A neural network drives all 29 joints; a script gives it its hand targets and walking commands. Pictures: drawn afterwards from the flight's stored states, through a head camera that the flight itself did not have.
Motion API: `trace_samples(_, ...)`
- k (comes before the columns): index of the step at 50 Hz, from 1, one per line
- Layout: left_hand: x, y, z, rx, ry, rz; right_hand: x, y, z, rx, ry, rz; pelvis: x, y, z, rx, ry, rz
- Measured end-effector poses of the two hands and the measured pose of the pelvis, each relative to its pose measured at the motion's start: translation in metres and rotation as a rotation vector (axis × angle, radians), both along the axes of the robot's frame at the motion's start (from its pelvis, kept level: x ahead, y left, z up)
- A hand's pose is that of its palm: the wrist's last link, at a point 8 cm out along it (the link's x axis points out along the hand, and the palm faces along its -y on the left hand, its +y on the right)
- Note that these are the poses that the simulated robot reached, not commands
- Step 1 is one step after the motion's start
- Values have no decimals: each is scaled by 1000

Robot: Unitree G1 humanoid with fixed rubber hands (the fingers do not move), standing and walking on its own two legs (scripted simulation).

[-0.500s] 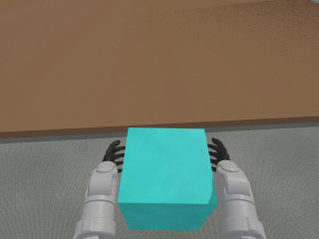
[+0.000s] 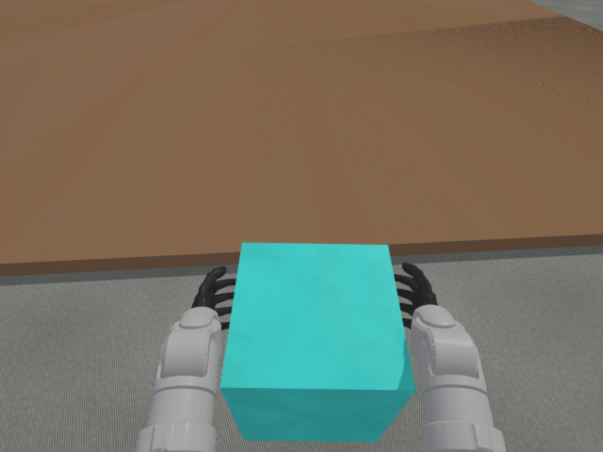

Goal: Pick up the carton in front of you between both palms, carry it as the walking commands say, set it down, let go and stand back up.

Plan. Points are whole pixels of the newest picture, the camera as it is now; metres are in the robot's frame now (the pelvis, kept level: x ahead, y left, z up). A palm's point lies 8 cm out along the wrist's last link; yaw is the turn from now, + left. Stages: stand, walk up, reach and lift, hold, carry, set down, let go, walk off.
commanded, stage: hold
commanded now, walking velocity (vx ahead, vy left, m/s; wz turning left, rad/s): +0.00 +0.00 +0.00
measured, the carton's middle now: (312, 347) +0.28 +0.00 -0.03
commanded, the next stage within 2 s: carry in 0.82 s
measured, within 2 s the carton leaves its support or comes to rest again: neither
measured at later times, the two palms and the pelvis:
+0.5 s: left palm (204, 319) +0.28 +0.15 +0.04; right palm (423, 316) +0.28 -0.15 +0.05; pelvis -0.01 +0.00 +0.00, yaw +0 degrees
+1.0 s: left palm (214, 301) +0.30 +0.14 +0.06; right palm (428, 301) +0.30 -0.16 +0.06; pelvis +0.02 -0.01 -0.01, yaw -2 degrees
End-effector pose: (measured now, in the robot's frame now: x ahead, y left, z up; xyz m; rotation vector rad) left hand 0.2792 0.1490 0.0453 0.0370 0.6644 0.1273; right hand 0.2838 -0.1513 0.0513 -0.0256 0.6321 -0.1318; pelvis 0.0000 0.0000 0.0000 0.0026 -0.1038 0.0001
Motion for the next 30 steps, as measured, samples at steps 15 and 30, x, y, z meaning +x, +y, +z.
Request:
trace_samples(15, -5, 1, -1, -10, 17, 8, -4, 1, -1, 10, 18, -6, -12, 0, -2, -1, -17, 0)
trace_samples(30, 0, 1, -1, -5, 16, 2, -1, 1, 0, 4, 17, -6, -7, 1, -1, -1, -14, -2)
